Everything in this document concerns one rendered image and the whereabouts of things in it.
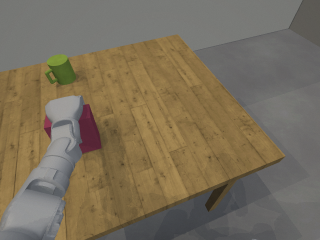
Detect table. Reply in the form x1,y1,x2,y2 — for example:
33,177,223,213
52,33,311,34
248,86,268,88
0,34,285,240

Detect robot left forearm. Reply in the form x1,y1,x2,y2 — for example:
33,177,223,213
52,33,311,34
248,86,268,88
0,117,82,232

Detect sponge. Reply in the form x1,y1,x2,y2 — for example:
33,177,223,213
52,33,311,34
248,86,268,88
44,104,102,154

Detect left robot hand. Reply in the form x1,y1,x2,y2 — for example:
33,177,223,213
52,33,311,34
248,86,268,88
45,95,85,144

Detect robot left upper arm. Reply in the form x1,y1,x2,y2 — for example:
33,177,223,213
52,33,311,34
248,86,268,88
0,189,66,240

